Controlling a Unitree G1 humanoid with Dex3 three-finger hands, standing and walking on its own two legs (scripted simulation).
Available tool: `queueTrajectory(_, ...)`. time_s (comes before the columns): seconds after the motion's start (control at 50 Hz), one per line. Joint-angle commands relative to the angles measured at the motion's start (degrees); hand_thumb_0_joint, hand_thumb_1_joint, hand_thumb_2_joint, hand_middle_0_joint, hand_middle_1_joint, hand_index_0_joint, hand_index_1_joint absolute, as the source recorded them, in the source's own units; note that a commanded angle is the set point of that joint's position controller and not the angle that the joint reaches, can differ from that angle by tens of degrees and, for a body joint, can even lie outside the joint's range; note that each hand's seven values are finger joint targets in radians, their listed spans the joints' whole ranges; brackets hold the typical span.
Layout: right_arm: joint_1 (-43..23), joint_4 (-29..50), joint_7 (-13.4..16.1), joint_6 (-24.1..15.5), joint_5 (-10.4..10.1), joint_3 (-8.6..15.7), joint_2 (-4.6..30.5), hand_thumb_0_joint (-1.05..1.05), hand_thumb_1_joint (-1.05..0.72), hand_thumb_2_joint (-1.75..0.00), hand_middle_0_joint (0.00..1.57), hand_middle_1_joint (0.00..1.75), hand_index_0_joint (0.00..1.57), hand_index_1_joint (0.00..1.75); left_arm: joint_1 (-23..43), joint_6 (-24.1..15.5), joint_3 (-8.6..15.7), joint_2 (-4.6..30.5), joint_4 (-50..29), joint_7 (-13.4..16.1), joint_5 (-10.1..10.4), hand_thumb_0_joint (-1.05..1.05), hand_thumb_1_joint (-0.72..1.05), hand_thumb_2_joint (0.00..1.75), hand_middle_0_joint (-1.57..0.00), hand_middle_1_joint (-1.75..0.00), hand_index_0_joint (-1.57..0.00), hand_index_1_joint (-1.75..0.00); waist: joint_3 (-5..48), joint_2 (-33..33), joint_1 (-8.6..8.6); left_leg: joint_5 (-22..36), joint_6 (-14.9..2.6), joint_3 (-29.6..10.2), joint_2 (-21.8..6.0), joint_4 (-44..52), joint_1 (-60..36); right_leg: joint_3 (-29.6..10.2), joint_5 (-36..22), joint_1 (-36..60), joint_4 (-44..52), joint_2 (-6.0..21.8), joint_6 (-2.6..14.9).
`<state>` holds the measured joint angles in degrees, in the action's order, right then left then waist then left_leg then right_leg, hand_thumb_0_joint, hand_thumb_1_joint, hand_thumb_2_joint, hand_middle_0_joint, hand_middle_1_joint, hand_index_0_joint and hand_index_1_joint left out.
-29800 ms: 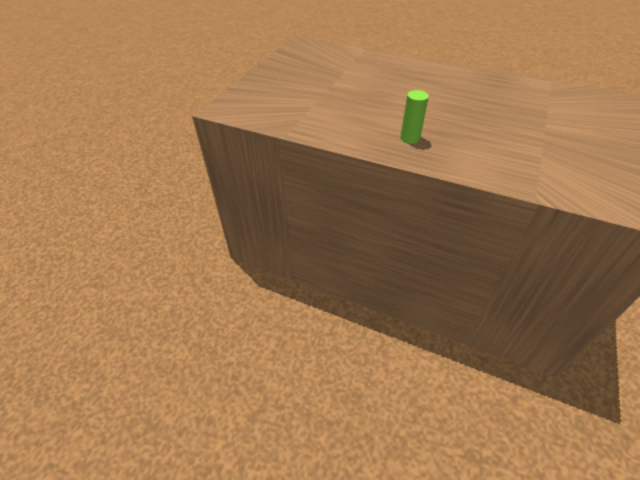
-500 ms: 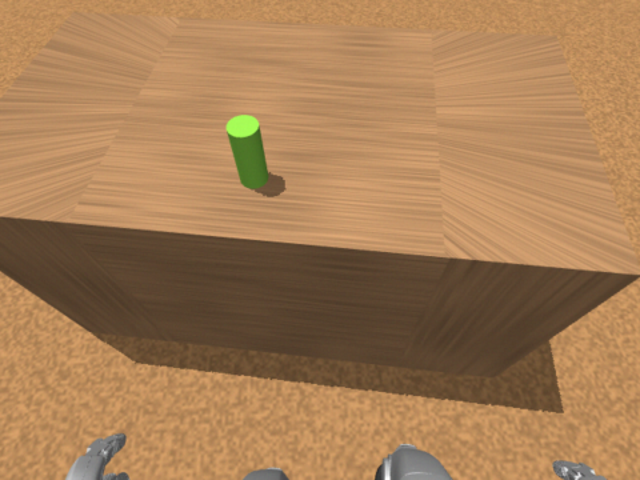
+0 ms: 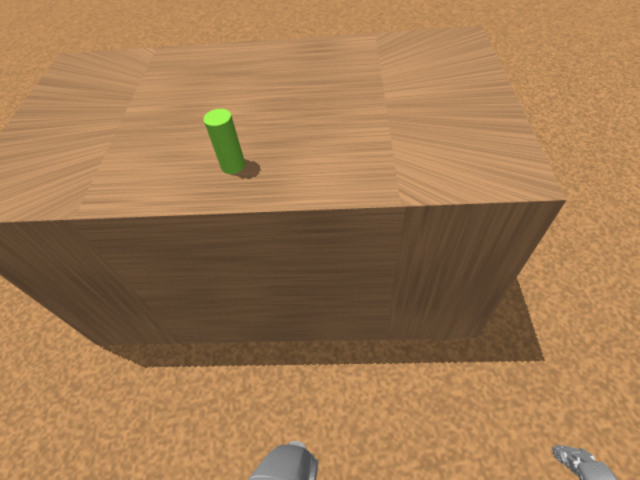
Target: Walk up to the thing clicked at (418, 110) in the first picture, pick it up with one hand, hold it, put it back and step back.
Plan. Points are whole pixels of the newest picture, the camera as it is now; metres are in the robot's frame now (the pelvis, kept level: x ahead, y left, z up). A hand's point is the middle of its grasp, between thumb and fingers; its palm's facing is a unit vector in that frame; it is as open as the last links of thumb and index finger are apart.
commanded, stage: step back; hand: left
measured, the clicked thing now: (225, 142) +0.74 +0.22 -0.05
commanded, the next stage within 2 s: none
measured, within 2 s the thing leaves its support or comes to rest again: neither
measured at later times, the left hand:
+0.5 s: hand out of the picture -0.06 +0.31 -0.15, palm faces +0.01 -0.93 -0.38, open 7.4 cm
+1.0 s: hand out of the picture -0.21 +0.31 -0.15, palm faces +0.05 -0.91 -0.42, open 7.4 cm
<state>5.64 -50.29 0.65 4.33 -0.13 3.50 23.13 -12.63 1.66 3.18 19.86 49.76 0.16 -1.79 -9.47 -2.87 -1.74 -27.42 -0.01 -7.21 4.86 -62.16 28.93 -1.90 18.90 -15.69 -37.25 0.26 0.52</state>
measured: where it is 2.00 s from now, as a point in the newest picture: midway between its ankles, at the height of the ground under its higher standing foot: outside the picture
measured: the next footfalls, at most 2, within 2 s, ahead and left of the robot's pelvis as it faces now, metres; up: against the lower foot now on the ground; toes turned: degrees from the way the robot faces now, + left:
left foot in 0.24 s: -0.05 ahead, +0.14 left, +0.00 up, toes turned +2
right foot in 0.64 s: -0.22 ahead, -0.12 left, +0.00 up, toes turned -1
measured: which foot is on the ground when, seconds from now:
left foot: up 0.00-0.22, down 0.24-0.66, up 0.68-0.92, down 0.94-1.00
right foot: down 0.00-0.24, up 0.26-0.62, down 0.64-0.96, up 0.98-1.00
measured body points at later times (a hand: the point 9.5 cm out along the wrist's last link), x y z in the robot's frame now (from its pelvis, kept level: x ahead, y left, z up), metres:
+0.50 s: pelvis -0.16 +0.03 +0.01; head -0.09 +0.06 +0.45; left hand -0.06 +0.36 -0.12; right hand -0.04 -0.28 -0.10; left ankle -0.09 +0.14 -0.72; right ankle -0.20 -0.12 -0.65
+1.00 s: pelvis -0.32 +0.02 -0.01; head -0.26 +0.03 +0.43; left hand -0.22 +0.35 -0.12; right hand -0.22 -0.28 -0.13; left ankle -0.31 +0.14 -0.73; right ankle -0.26 -0.11 -0.72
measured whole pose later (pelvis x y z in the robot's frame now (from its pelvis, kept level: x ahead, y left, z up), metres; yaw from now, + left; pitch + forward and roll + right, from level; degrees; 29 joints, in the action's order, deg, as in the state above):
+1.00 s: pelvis -0.32 +0.02 -0.01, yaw +3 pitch -3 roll +2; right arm 10.2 -51.9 1.0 1.6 1.9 2.8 20.8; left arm -6.4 4.0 3.8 23.4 45.6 1.2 -1.3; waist -11.1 2.9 -1.6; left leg -19.1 -1.0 0.1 3.4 -38.5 16.1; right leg -1.4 22.9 -23.7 -47.6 4.4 -0.1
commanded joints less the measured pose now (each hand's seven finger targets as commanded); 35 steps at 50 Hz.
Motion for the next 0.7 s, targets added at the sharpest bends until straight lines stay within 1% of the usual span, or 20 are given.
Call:
queueTrajectory(0.0, 3.8, 3.4, 1.1, -2.0, 0.1, 2.4, 11.1, 0.0, -0.9, -0.9, 0.2, 0.3, 0.2, 0.3, 6.3, -1.8, 5.0, 15.4, -8.2, 1.7, -0.4, 0.0, 0.9, 0.9, -0.2, -0.3, -0.2, -0.3, 9.1, 9.9, 1.24, -0.2, 1.14, -1.7, 1.8, -8.7, -1.7, -9.7, -22.3, 0.4, 12.2, 12.3, 10.36)
queueTrajectory(0.06, 2.3, 4.5, 1.2, -2.2, 0.4, 1.8, 9.7, 0.0, -0.9, -0.9, 0.2, 0.3, 0.2, 0.3, 2.3, -1.4, 5.0, 14.8, -7.7, 2.3, -0.5, 0.0, 0.9, 0.9, -0.2, -0.3, -0.2, -0.3, 9.9, 12.5, -1.56, -3.8, 2.01, -0.1, -0.4, 2.0, 2.4, -10.4, -26.9, 11.4, 9.8, 13.7, 11.42)
queueTrajectory(0.12, 3.3, 4.7, 1.0, -2.6, 1.0, 2.0, 9.6, 0.0, -0.9, -0.9, 0.2, 0.3, 0.2, 0.3, 1.7, -0.9, 5.3, 16.0, -8.0, 2.7, -0.2, 0.0, 0.9, 0.9, -0.2, -0.3, -0.2, -0.3, 12.8, 15.0, -1.93, -4.0, 1.08, 2.2, -3.5, 15.7, -1.8, -11.7, -33.3, 14.7, 6.4, 15.6, 11.79)
queueTrajectory(0.16, 7.4, 3.2, 0.7, -2.7, 1.4, 2.4, 9.7, 0.0, -0.9, -0.9, 0.2, 0.3, 0.2, 0.3, 4.8, -0.3, 5.0, 16.8, -8.9, 2.4, 0.4, 0.0, 0.9, 0.9, -0.2, -0.3, -0.2, -0.3, 14.1, 15.9, 0.41, 1.0, -0.19, 5.4, -4.0, 25.4, -8.9, -10.3, -31.8, 10.5, 4.3, 14.8, 10.44)
queueTrajectory(0.18, 10.6, 1.4, 0.5, -2.9, 1.4, 2.8, 9.8, 0.0, -0.9, -0.9, 0.2, 0.3, 0.2, 0.3, 7.0, 0.1, 4.7, 16.8, -9.2, 2.0, 0.8, 0.0, 0.9, 0.9, -0.2, -0.3, -0.2, -0.3, 14.7, 14.1, 2.31, 7.5, -0.61, 8.0, -3.0, 32.4, -14.1, -8.5, -27.3, 7.0, 2.3, 13.4, 9.1)
queueTrajectory(0.2, 11.6, 0.9, 0.5, -3.1, 1.8, 3.3, 10.9, 0.0, -0.9, -0.9, 0.2, 0.3, 0.2, 0.3, 7.0, 0.5, 4.0, 15.6, -9.7, 1.8, 1.1, 0.0, 0.9, 0.9, -0.2, -0.3, -0.2, -0.3, 13.6, 11.2, 3.27, 14.4, -1.35, 6.1, -4.1, 37.9, -17.5, -8.1, -20.6, 1.3, -0.1, 11.3, 6.27)
queueTrajectory(0.22, 10.1, 1.8, 0.4, -3.2, 2.9, 4.4, 15.5, 0.0, -0.9, -0.9, 0.2, 0.3, 0.2, 0.3, 5.4, 0.8, 3.2, 12.8, -10.1, 1.7, 1.3, 0.0, 0.9, 0.9, -0.2, -0.3, -0.2, -0.3, 12.5, -1.4, 2.66, 19.3, -5.22, -10.9, -15.2, 40.9, -20.8, -5.4, -5.7, -9.8, -9.5, 3.3, 2.66)
queueTrajectory(0.24, 6.0, 3.2, -0.4, -2.9, 2.2, 5.2, 22.1, 0.0, -0.9, -0.9, 0.2, 0.3, 0.2, 0.3, 9.9, 0.7, 4.1, 13.9, -10.3, 2.5, 1.7, 0.0, 0.9, 0.9, -0.2, -0.3, -0.2, -0.3, 11.2, -14.0, 4.89, 23.1, -15.19, -24.8, -26.3, 46.0, -10.6, -2.0, 18.6, -10.3, -22.3, -6.1, 0.44)
queueTrajectory(0.26, 4.8, 3.4, -0.2, -3.4, 2.5, 5.4, 21.1, 0.0, -0.9, -0.9, 0.2, 0.3, 0.2, 0.3, 11.8, 0.8, 5.0, 15.0, -9.4, 2.8, 0.6, 0.0, 0.9, 0.9, -0.2, -0.3, -0.2, -0.3, 9.0, -9.1, 5.29, 22.9, -17.81, -27.5, -28.2, 46.5, -6.2, -10.2, 19.4, -9.1, -31.7, -6.4, 0.68)
queueTrajectory(0.3, -1.7, 4.2, 0.5, -3.6, 2.7, 3.0, 14.5, 0.0, -0.9, -0.9, 0.2, 0.3, 0.2, 0.3, 6.0, 1.0, 4.6, 13.6, -6.8, 2.7, 1.9, 0.0, 0.9, 0.9, -0.2, -0.3, -0.2, -0.3, 7.7, -1.3, -0.04, 30.1, -13.44, -12.4, -21.4, 41.6, -10.8, -11.5, 12.3, -13.4, -39.2, -6.5, 0.93)
queueTrajectory(0.32, -2.0, 4.7, 0.8, -3.7, 2.6, 2.8, 13.5, 0.0, -0.9, -0.9, 0.2, 0.3, 0.2, 0.3, 3.6, 0.8, 4.6, 13.9, -5.8, 2.5, 1.9, 0.0, 0.9, 0.9, -0.2, -0.3, -0.2, -0.3, 7.3, -2.4, -0.97, 30.8, -11.89, -8.8, -19.5, 39.8, -12.3, -10.4, 10.1, -14.3, -38.8, -6.0, 0.65)
queueTrajectory(0.42, 3.0, 4.6, 0.9, -3.7, 2.0, 3.0, 12.1, 0.0, -0.9, -0.9, 0.2, 0.3, 0.2, 0.3, 3.3, 0.4, 4.4, 12.7, -5.7, 1.3, 0.7, 0.0, 0.9, 0.9, -0.2, -0.3, -0.2, -0.3, 9.8, -5.3, 2.56, 33.7, -14.12, -6.6, -19.5, 37.6, -24.2, -6.4, 10.2, -13.9, -27.1, -4.6, -2.95)
queueTrajectory(0.48, 3.0, 5.6, 0.9, -3.3, 2.0, 3.5, 13.6, 0.0, -0.9, -0.9, 0.2, 0.3, 0.2, 0.3, 2.6, 0.3, 3.8, 12.3, -5.8, 0.9, 0.6, 0.0, 0.9, 0.9, -0.2, -0.3, -0.2, -0.3, 12.6, -7.4, 3.18, 32.5, -14.62, -6.4, -21.0, 36.9, -26.4, -3.9, 10.9, -10.4, -16.6, -2.6, -2.92)
queueTrajectory(0.52, 2.3, 6.1, 0.8, -2.8, 2.2, 3.5, 14.2, 0.0, -0.9, -0.9, 0.2, 0.3, 0.2, 0.3, 1.3, 0.0, 3.7, 12.5, -4.6, 0.7, 0.6, 0.0, 0.9, 0.9, -0.2, -0.3, -0.2, -0.3, 14.3, -7.7, 3.18, 29.3, -13.32, -5.0, -20.0, 36.3, -23.7, -0.6, 9.5, -4.7, -7.5, -1.5, -2.08)
queueTrajectory(0.56, 0.2, 6.4, 0.6, -2.1, 1.9, 3.9, 15.6, 0.0, -0.9, -0.9, 0.2, 0.3, 0.2, 0.3, -3.8, 0.1, 3.7, 12.1, -2.2, 0.2, 0.6, 0.0, 0.9, 0.9, -0.2, -0.3, -0.2, -0.3, 15.7, -10.4, 1.22, 25.0, -11.61, -5.0, -20.2, 36.6, -19.8, 1.6, 4.8, 2.0, 2.9, -0.8, -0.35)
queueTrajectory(0.6, -1.2, 6.6, 0.3, -1.6, 1.2, 3.2, 14.3, 0.0, -0.9, -0.9, 0.2, 0.3, 0.2, 0.3, -7.6, -0.2, 4.4, 13.0, -0.1, 0.2, 0.1, 0.0, 0.9, 0.9, -0.2, -0.3, -0.2, -0.3, 15.8, -7.0, -0.57, 19.1, -7.51, -2.5, -17.1, 33.8, -13.0, 2.4, -1.4, 8.4, 11.6, -1.1, 1.57)
queueTrajectory(0.62, -0.6, 7.0, 0.2, -1.7, 0.9, 2.6, 12.0, 0.0, -0.9, -0.9, 0.2, 0.3, 0.2, 0.3, -7.2, -0.2, 5.3, 15.9, -0.6, 0.2, -0.7, 0.0, 0.9, 0.9, -0.2, -0.3, -0.2, -0.3, 13.4, 0.2, -0.37, 10.4, -4.19, -0.7, -13.1, 29.3, -5.0, -7.5, 3.9, 8.5, 13.8, 4.4, 3.97)
queueTrajectory(0.64, -4.1, 8.5, 0.6, -2.2, 0.4, 2.1, 8.9, 0.0, -0.9, -0.9, 0.2, 0.3, 0.2, 0.3, -4.2, 0.0, 6.6, 21.5, -2.2, 0.0, -0.8, 0.0, 0.9, 0.9, -0.2, -0.3, -0.2, -0.3, 9.1, 15.9, -2.51, -1.2, -0.51, 3.9, -1.3, 17.5, 3.1, -23.1, 5.4, 2.0, 20.0, 16.1, 10.73)
queueTrajectory(0.66, -3.9, 7.9, 1.3, -1.9, 0.9, 2.9, 10.6, 0.0, -0.9, -0.9, 0.2, 0.3, 0.2, 0.3, 0.4, 0.0, 7.0, 24.6, -4.5, 0.2, -1.2, 0.0, 0.9, 0.9, -0.2, -0.3, -0.2, -0.3, 5.4, 18.8, -3.27, -7.4, 1.46, 0.7, -1.4, 3.5, -0.3, -31.1, 6.0, -10.6, 24.1, 25.3, 17.46)
queueTrajectory(0.68, -2.3, 7.1, 1.3, -1.7, 0.6, 3.2, 12.1, 0.0, -0.9, -0.9, 0.2, 0.3, 0.2, 0.3, 4.0, -0.4, 6.1, 21.8, -6.2, 0.6, -0.8, 0.0, 0.9, 0.9, -0.2, -0.3, -0.2, -0.3, 4.0, 13.4, -0.6, -4.9, 1.07, -3.7, -2.1, -3.0, -2.6, -25.9, 0.9, -13.5, 22.6, 23.8, 16.72)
